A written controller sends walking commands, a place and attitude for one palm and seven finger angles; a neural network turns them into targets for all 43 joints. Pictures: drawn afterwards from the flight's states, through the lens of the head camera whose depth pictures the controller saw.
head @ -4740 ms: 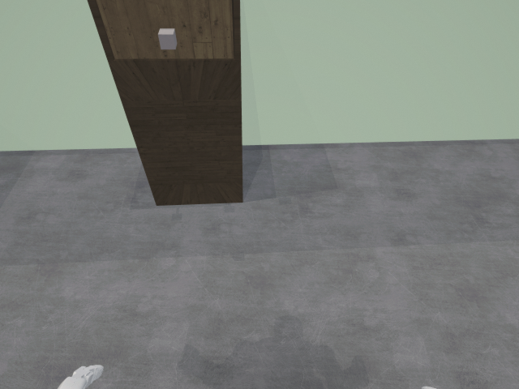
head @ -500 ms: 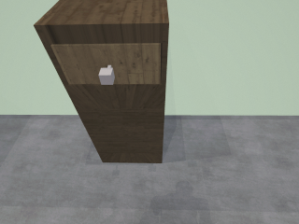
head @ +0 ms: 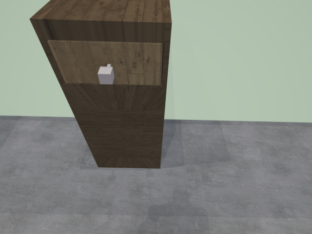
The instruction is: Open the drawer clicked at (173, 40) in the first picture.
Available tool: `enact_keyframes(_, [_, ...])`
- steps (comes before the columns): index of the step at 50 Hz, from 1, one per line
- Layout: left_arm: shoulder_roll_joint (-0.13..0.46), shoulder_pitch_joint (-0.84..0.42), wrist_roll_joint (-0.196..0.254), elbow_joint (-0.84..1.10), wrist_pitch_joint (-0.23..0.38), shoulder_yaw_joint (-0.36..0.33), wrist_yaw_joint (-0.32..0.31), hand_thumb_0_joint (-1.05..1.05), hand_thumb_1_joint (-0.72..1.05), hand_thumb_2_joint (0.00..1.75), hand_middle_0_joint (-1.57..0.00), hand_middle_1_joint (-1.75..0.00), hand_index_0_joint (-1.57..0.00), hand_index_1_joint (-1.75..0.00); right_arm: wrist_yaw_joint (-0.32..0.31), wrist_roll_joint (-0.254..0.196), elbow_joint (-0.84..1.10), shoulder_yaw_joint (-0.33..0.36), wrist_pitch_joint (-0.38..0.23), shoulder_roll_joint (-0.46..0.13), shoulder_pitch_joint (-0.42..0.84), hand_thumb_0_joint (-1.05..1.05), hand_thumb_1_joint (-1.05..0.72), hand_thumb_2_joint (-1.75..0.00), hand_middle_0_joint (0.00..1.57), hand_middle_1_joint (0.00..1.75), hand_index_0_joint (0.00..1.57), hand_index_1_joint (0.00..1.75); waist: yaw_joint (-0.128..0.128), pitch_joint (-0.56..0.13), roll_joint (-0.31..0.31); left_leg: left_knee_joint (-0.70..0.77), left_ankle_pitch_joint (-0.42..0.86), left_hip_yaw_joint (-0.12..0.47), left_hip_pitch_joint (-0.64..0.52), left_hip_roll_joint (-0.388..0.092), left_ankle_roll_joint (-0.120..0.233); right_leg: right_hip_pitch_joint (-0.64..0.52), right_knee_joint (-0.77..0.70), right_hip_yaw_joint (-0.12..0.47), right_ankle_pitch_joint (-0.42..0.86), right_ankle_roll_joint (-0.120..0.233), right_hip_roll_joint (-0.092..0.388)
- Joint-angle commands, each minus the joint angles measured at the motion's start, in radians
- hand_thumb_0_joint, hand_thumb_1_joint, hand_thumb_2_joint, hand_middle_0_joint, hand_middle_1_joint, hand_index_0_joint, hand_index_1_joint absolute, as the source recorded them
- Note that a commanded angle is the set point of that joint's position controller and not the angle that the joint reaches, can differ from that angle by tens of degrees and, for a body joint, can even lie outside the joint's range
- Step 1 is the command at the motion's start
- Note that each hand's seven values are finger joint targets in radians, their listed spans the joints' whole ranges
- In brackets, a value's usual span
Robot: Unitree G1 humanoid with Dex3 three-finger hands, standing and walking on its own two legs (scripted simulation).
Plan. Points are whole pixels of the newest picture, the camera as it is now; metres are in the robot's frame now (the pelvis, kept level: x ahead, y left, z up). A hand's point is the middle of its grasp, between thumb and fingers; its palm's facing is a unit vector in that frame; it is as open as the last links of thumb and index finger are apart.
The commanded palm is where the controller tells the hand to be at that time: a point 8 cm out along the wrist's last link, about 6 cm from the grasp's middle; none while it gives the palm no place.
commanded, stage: look again from close up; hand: left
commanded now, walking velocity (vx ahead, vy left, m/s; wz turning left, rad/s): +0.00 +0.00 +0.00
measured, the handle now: (107, 71) +0.62 +0.21 +0.07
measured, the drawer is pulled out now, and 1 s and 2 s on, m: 0.00 0.00 0.00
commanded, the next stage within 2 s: shuffle to correct the standing spot in 0.50 s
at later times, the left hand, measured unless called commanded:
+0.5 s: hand out of the picture +0.04 +0.21 -0.18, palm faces +0.02 -0.98 -0.20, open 7.3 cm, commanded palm none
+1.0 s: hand out of the picture +0.01 +0.17 -0.18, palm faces +0.07 -0.98 -0.19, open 7.4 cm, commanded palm none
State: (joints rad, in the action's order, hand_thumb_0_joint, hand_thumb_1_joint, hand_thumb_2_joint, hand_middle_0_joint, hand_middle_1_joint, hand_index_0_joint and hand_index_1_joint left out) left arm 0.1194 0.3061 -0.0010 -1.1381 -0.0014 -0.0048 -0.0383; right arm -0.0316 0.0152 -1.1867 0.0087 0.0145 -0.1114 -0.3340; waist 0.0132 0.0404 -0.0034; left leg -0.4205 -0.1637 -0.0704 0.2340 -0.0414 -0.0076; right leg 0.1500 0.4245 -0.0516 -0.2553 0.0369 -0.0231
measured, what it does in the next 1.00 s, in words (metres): shifts its weight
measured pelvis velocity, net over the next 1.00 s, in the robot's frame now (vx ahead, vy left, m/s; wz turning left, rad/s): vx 0.06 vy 0.00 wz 0.00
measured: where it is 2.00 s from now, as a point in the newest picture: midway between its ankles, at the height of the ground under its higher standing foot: outside the picture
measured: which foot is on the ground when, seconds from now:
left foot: down 0.00-0.90, up 0.92-1.00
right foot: down 0.00-1.00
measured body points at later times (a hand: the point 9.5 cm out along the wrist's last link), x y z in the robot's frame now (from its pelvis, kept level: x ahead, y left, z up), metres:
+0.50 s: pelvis +0.03 +0.04 -0.01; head +0.03 +0.04 +0.44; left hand +0.04 +0.27 -0.17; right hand +0.04 -0.19 -0.16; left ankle +0.04 +0.12 -0.74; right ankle -0.01 -0.09 -0.74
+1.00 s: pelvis +0.06 +0.00 -0.01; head +0.07 +0.00 +0.44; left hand +0.01 +0.22 -0.16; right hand +0.05 -0.22 -0.17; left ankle +0.04 +0.11 -0.70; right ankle -0.01 -0.08 -0.74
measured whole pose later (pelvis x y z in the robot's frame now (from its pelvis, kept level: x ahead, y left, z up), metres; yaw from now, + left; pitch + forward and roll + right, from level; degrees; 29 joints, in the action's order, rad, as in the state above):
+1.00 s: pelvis +0.06 +0.00 -0.01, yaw +0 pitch +1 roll +0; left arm 0.14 0.41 -0.03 -1.09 0.05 -0.02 -0.03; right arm -0.01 0.02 -1.10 0.03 0.01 -0.15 -0.32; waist -0.02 0.00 0.00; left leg -0.93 -0.46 -0.06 0.41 -0.02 0.05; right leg 0.14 0.50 -0.10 -0.38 0.05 0.00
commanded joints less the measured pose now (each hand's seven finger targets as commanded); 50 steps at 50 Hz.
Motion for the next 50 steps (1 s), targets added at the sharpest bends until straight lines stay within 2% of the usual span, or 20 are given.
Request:
enact_keyframes(1, [0.11, 0.141, -0.027, 0.01, 0.048, 0.0, -0.038, 0.0, 0.9, 0.9, -0.2, -0.3, -0.2, -0.3, 0.009, -0.004, 0.109, 0.001, -0.042, -0.113, 0.086, 0.0, -0.9, -0.9, 0.2, 0.3, 0.2, 0.3, -0.058, 0.072, 0.012, -0.161, 0.013, 0.055, 0.048, -0.059, -0.009, 0.105, -0.123, 0.201, 0.375, -0.022, 0.185])
enact_keyframes(2, [0.16, 0.081, -0.018, 0.059, 0.057, -0.007, -0.029, 0.0, 0.9, 0.9, -0.2, -0.3, -0.2, -0.3, 0.017, -0.005, 0.134, 0.002, -0.029, -0.065, -0.001, 0.0, -0.9, -0.9, 0.2, 0.3, 0.2, 0.3, 0.025, -0.014, -0.01, -0.164, -0.154, 0.06, 0.031, -0.026, 0.0, 0.102, -0.146, 0.23, 0.145, 0.029, 0.242])
enact_keyframes(3, [0.172, 0.043, -0.017, 0.078, 0.058, -0.015, -0.021, 0.0, 0.9, 0.9, -0.2, -0.3, -0.2, -0.3, 0.023, 0.005, 0.126, 0.002, -0.018, -0.069, -0.001, 0.0, -0.9, -0.9, 0.2, 0.3, 0.2, 0.3, 0.018, -0.008, 0.028, -0.159, -0.146, 0.053, 0.003, -0.022, 0.006, 0.137, -0.156, 0.221, -0.021, 0.054, 0.231])
enact_keyframes(4, [0.155, 0.024, -0.017, 0.082, 0.06, -0.012, -0.02, 0.0, 0.9, 0.9, -0.2, -0.3, -0.2, -0.3, 0.025, 0.006, 0.126, 0.003, -0.021, -0.072, -0.033, 0.0, -0.9, -0.9, 0.2, 0.3, 0.2, 0.3, 0.038, -0.017, -0.002, -0.146, -0.11, 0.052, -0.002, -0.025, 0.011, 0.156, -0.141, 0.191, -0.117, 0.06, 0.196])
enact_keyframes(5, [0.135, 0.027, -0.015, 0.088, 0.061, -0.011, -0.018, 0.0, 0.9, 0.9, -0.2, -0.3, -0.2, -0.3, 0.025, 0.007, 0.128, 0.001, -0.029, -0.076, -0.058, 0.0, -0.9, -0.9, 0.2, 0.3, 0.2, 0.3, 0.04, -0.022, -0.003, -0.129, -0.058, 0.066, -0.004, -0.021, 0.017, 0.161, -0.11, 0.165, -0.096, 0.058, 0.169])
enact_keyframes(6, [0.12, 0.029, -0.012, 0.09, 0.059, -0.009, -0.017, 0.0, 0.9, 0.9, -0.2, -0.3, -0.2, -0.3, 0.022, 0.006, 0.134, -0.002, -0.036, -0.082, -0.065, 0.0, -0.9, -0.9, 0.2, 0.3, 0.2, 0.3, 0.036, -0.026, -0.006, -0.099, -0.018, 0.077, -0.011, -0.032, 0.024, 0.15, -0.074, 0.142, -0.057, 0.052, 0.145])
enact_keyframes(9, [0.092, 0.067, -0.013, 0.087, 0.046, -0.005, -0.014, 0.0, 0.9, 0.9, -0.2, -0.3, -0.2, -0.3, 0.013, 0.007, 0.143, -0.005, -0.05, -0.108, -0.058, 0.0, -0.9, -0.9, 0.2, 0.3, 0.2, 0.3, 0.004, -0.003, 0.079, -0.028, 0.055, 0.134, 0.035, -0.074, 0.053, 0.102, 0.022, 0.082, 0.004, 0.029, 0.091])
enact_keyframes(11, [0.086, 0.093, -0.011, 0.08, 0.041, -0.003, -0.011, 0.0, 0.9, 0.9, -0.2, -0.3, -0.2, -0.3, 0.007, 0.004, 0.153, -0.003, -0.052, -0.117, -0.034, 0.0, -0.9, -0.9, 0.2, 0.3, 0.2, 0.3, -0.014, 0.003, 0.039, -0.011, 0.057, 0.139, 0.053, -0.079, 0.063, 0.079, 0.026, 0.081, 0.031, 0.019, 0.089])
enact_keyframes(14, [0.089, 0.086, -0.014, 0.083, 0.035, -0.004, -0.011, 0.0, 0.9, 0.9, -0.2, -0.3, -0.2, -0.3, 0.004, 0.003, 0.148, -0.004, -0.054, -0.126, -0.035, 0.0, -0.9, -0.9, 0.2, 0.3, 0.2, 0.3, -0.013, 0.027, -0.009, -0.001, 0.089, 0.138, 0.048, -0.076, 0.067, 0.08, 0.031, 0.076, 0.056, 0.01, 0.094])
enact_keyframes(30, [0.124, 0.075, -0.016, 0.086, 0.021, -0.007, -0.005, 0.0, 0.9, 0.9, -0.2, -0.3, -0.2, -0.3, 0.001, 0.0, 0.134, 0.0, -0.056, -0.16, 0.014, 0.0, -0.9, -0.9, 0.2, 0.3, 0.2, 0.3, -0.018, -0.013, 0.03, 0.05, 0.108, 0.128, -0.035, -0.078, 0.07, 0.054, 0.004, 0.072, 0.081, -0.013, 0.113])
enact_keyframes(32, [0.114, 0.084, -0.019, 0.076, 0.016, -0.006, 0.001, 0.0, 0.9, 0.9, -0.2, -0.3, -0.2, -0.3, 0.002, 0.002, 0.125, 0.002, -0.049, -0.164, 0.009, 0.0, -0.9, -0.9, 0.2, 0.3, 0.2, 0.3, -0.012, -0.004, 0.038, 0.076, -0.066, 0.143, -0.037, -0.091, 0.076, 0.076, 0.018, 0.052, -0.03, -0.009, 0.098])
enact_keyframes(35, [0.102, 0.081, -0.03, 0.082, 0.008, -0.009, 0.013, 0.0, 0.9, 0.9, -0.2, -0.3, -0.2, -0.3, 0.003, 0.008, 0.128, 0.021, -0.037, -0.196, -0.002, 0.0, -0.9, -0.9, 0.2, 0.3, 0.2, 0.3, -0.003, 0.052, 0.094, 0.171, -0.345, 0.231, -0.011, -0.15, 0.109, 0.163, 0.099, -0.001, -0.149, -0.005, 0.057])
enact_keyframes(38, [0.095, 0.087, -0.038, 0.091, 0.005, -0.011, 0.025, 0.0, 0.9, 0.9, -0.2, -0.3, -0.2, -0.3, 0.0, 0.009, 0.136, 0.037, -0.033, -0.212, -0.019, 0.0, -0.9, -0.9, 0.2, 0.3, 0.2, 0.3, 0.0, 0.073, 0.1, 0.201, -0.434, 0.311, -0.002, -0.213, 0.163, 0.23, 0.192, -0.016, -0.184, 0.002, 0.045])
enact_keyframes(40, [0.084, 0.104, -0.036, 0.089, 0.009, -0.015, 0.031, 0.0, 0.9, 0.9, -0.2, -0.3, -0.2, -0.3, 0.0, 0.011, 0.143, 0.041, -0.037, -0.212, -0.013, 0.0, -0.9, -0.9, 0.2, 0.3, 0.2, 0.3, -0.007, 0.047, 0.1, 0.166, -0.378, 0.287, 0.01, -0.217, 0.17, 0.203, 0.177, -0.015, -0.168, 0.007, 0.05])
enact_keyframes(42, [0.084, 0.156, -0.034, 0.074, 0.018, -0.021, 0.033, 0.0, 0.9, 0.9, -0.2, -0.3, -0.2, -0.3, 0.002, 0.009, 0.151, 0.039, -0.04, -0.191, 0.015, 0.0, -0.9, -0.9, 0.2, 0.3, 0.2, 0.3, -0.036, 0.032, 0.049, 0.079, -0.32, 0.191, 0.094, -0.168, 0.136, 0.081, 0.055, 0.016, -0.11, 0.015, 0.071])
enact_keyframes(43, [0.103, 0.183, -0.033, 0.067, 0.025, -0.027, 0.032, 0.0, 0.9, 0.9, -0.2, -0.3, -0.2, -0.3, 0.005, 0.007, 0.157, 0.033, -0.042, -0.161, 0.029, 0.0, -0.9, -0.9, 0.2, 0.3, 0.2, 0.3, -0.05, 0.029, -0.026, -0.001, -0.309, 0.126, 0.177, -0.112, 0.109, 0.003, -0.008, 0.086, -0.143, 0.03, 0.109])
enact_keyframes(45, [0.183, 0.263, -0.03, 0.042, 0.037, -0.046, 0.016, 0.0, 0.9, 0.9, -0.2, -0.3, -0.2, -0.3, 0.017, 0.003, 0.198, 0.018, -0.051, -0.097, 0.091, 0.0, -0.9, -0.9, 0.2, 0.3, 0.2, 0.3, -0.081, 0.064, -0.303, -0.33, -0.325, -0.055, 0.397, 0.041, 0.054, -0.118, -0.189, 0.379, -0.14, 0.125, 0.314])
enact_keyframes(46, [0.181, 0.303, -0.028, 0.033, 0.046, -0.047, 0.009, 0.0, 0.9, 0.9, -0.2, -0.3, -0.2, -0.3, 0.022, 0.007, 0.22, 0.021, -0.05, -0.108, 0.152, 0.0, -0.9, -0.9, 0.2, 0.3, 0.2, 0.3, -0.108, 0.088, -0.261, -0.494, -0.403, -0.008, 0.456, 0.025, 0.061, -0.113, -0.217, 0.421, 0.005, 0.17, 0.378])
enact_keyframes(48, [0.138, 0.294, -0.031, 0.027, 0.058, -0.042, 0.0, 0.0, 0.9, 0.9, -0.2, -0.3, -0.2, -0.3, 0.026, 0.007, 0.215, 0.026, -0.051, -0.092, 0.151, 0.0, -0.9, -0.9, 0.2, 0.3, 0.2, 0.3, -0.072, 0.109, -0.105, -0.644, -0.337, 0.026, 0.496, -0.005, 0.066, -0.12, -0.185, 0.362, 0.218, 0.204, 0.376])
enact_keyframes(50, [0.133, 0.253, -0.032, 0.035, 0.069, -0.034, -0.001, 0.0, 0.9, 0.9, -0.2, -0.3, -0.2, -0.3, 0.036, 0.006, 0.206, 0.023, -0.051, -0.074, 0.143, 0.0, -0.9, -0.9, 0.2, 0.3, 0.2, 0.3, -0.045, 0.077, -0.065, -0.616, -0.286, 0.01, 0.476, -0.014, 0.054, -0.135, -0.146, 0.223, 0.389, 0.183, 0.314])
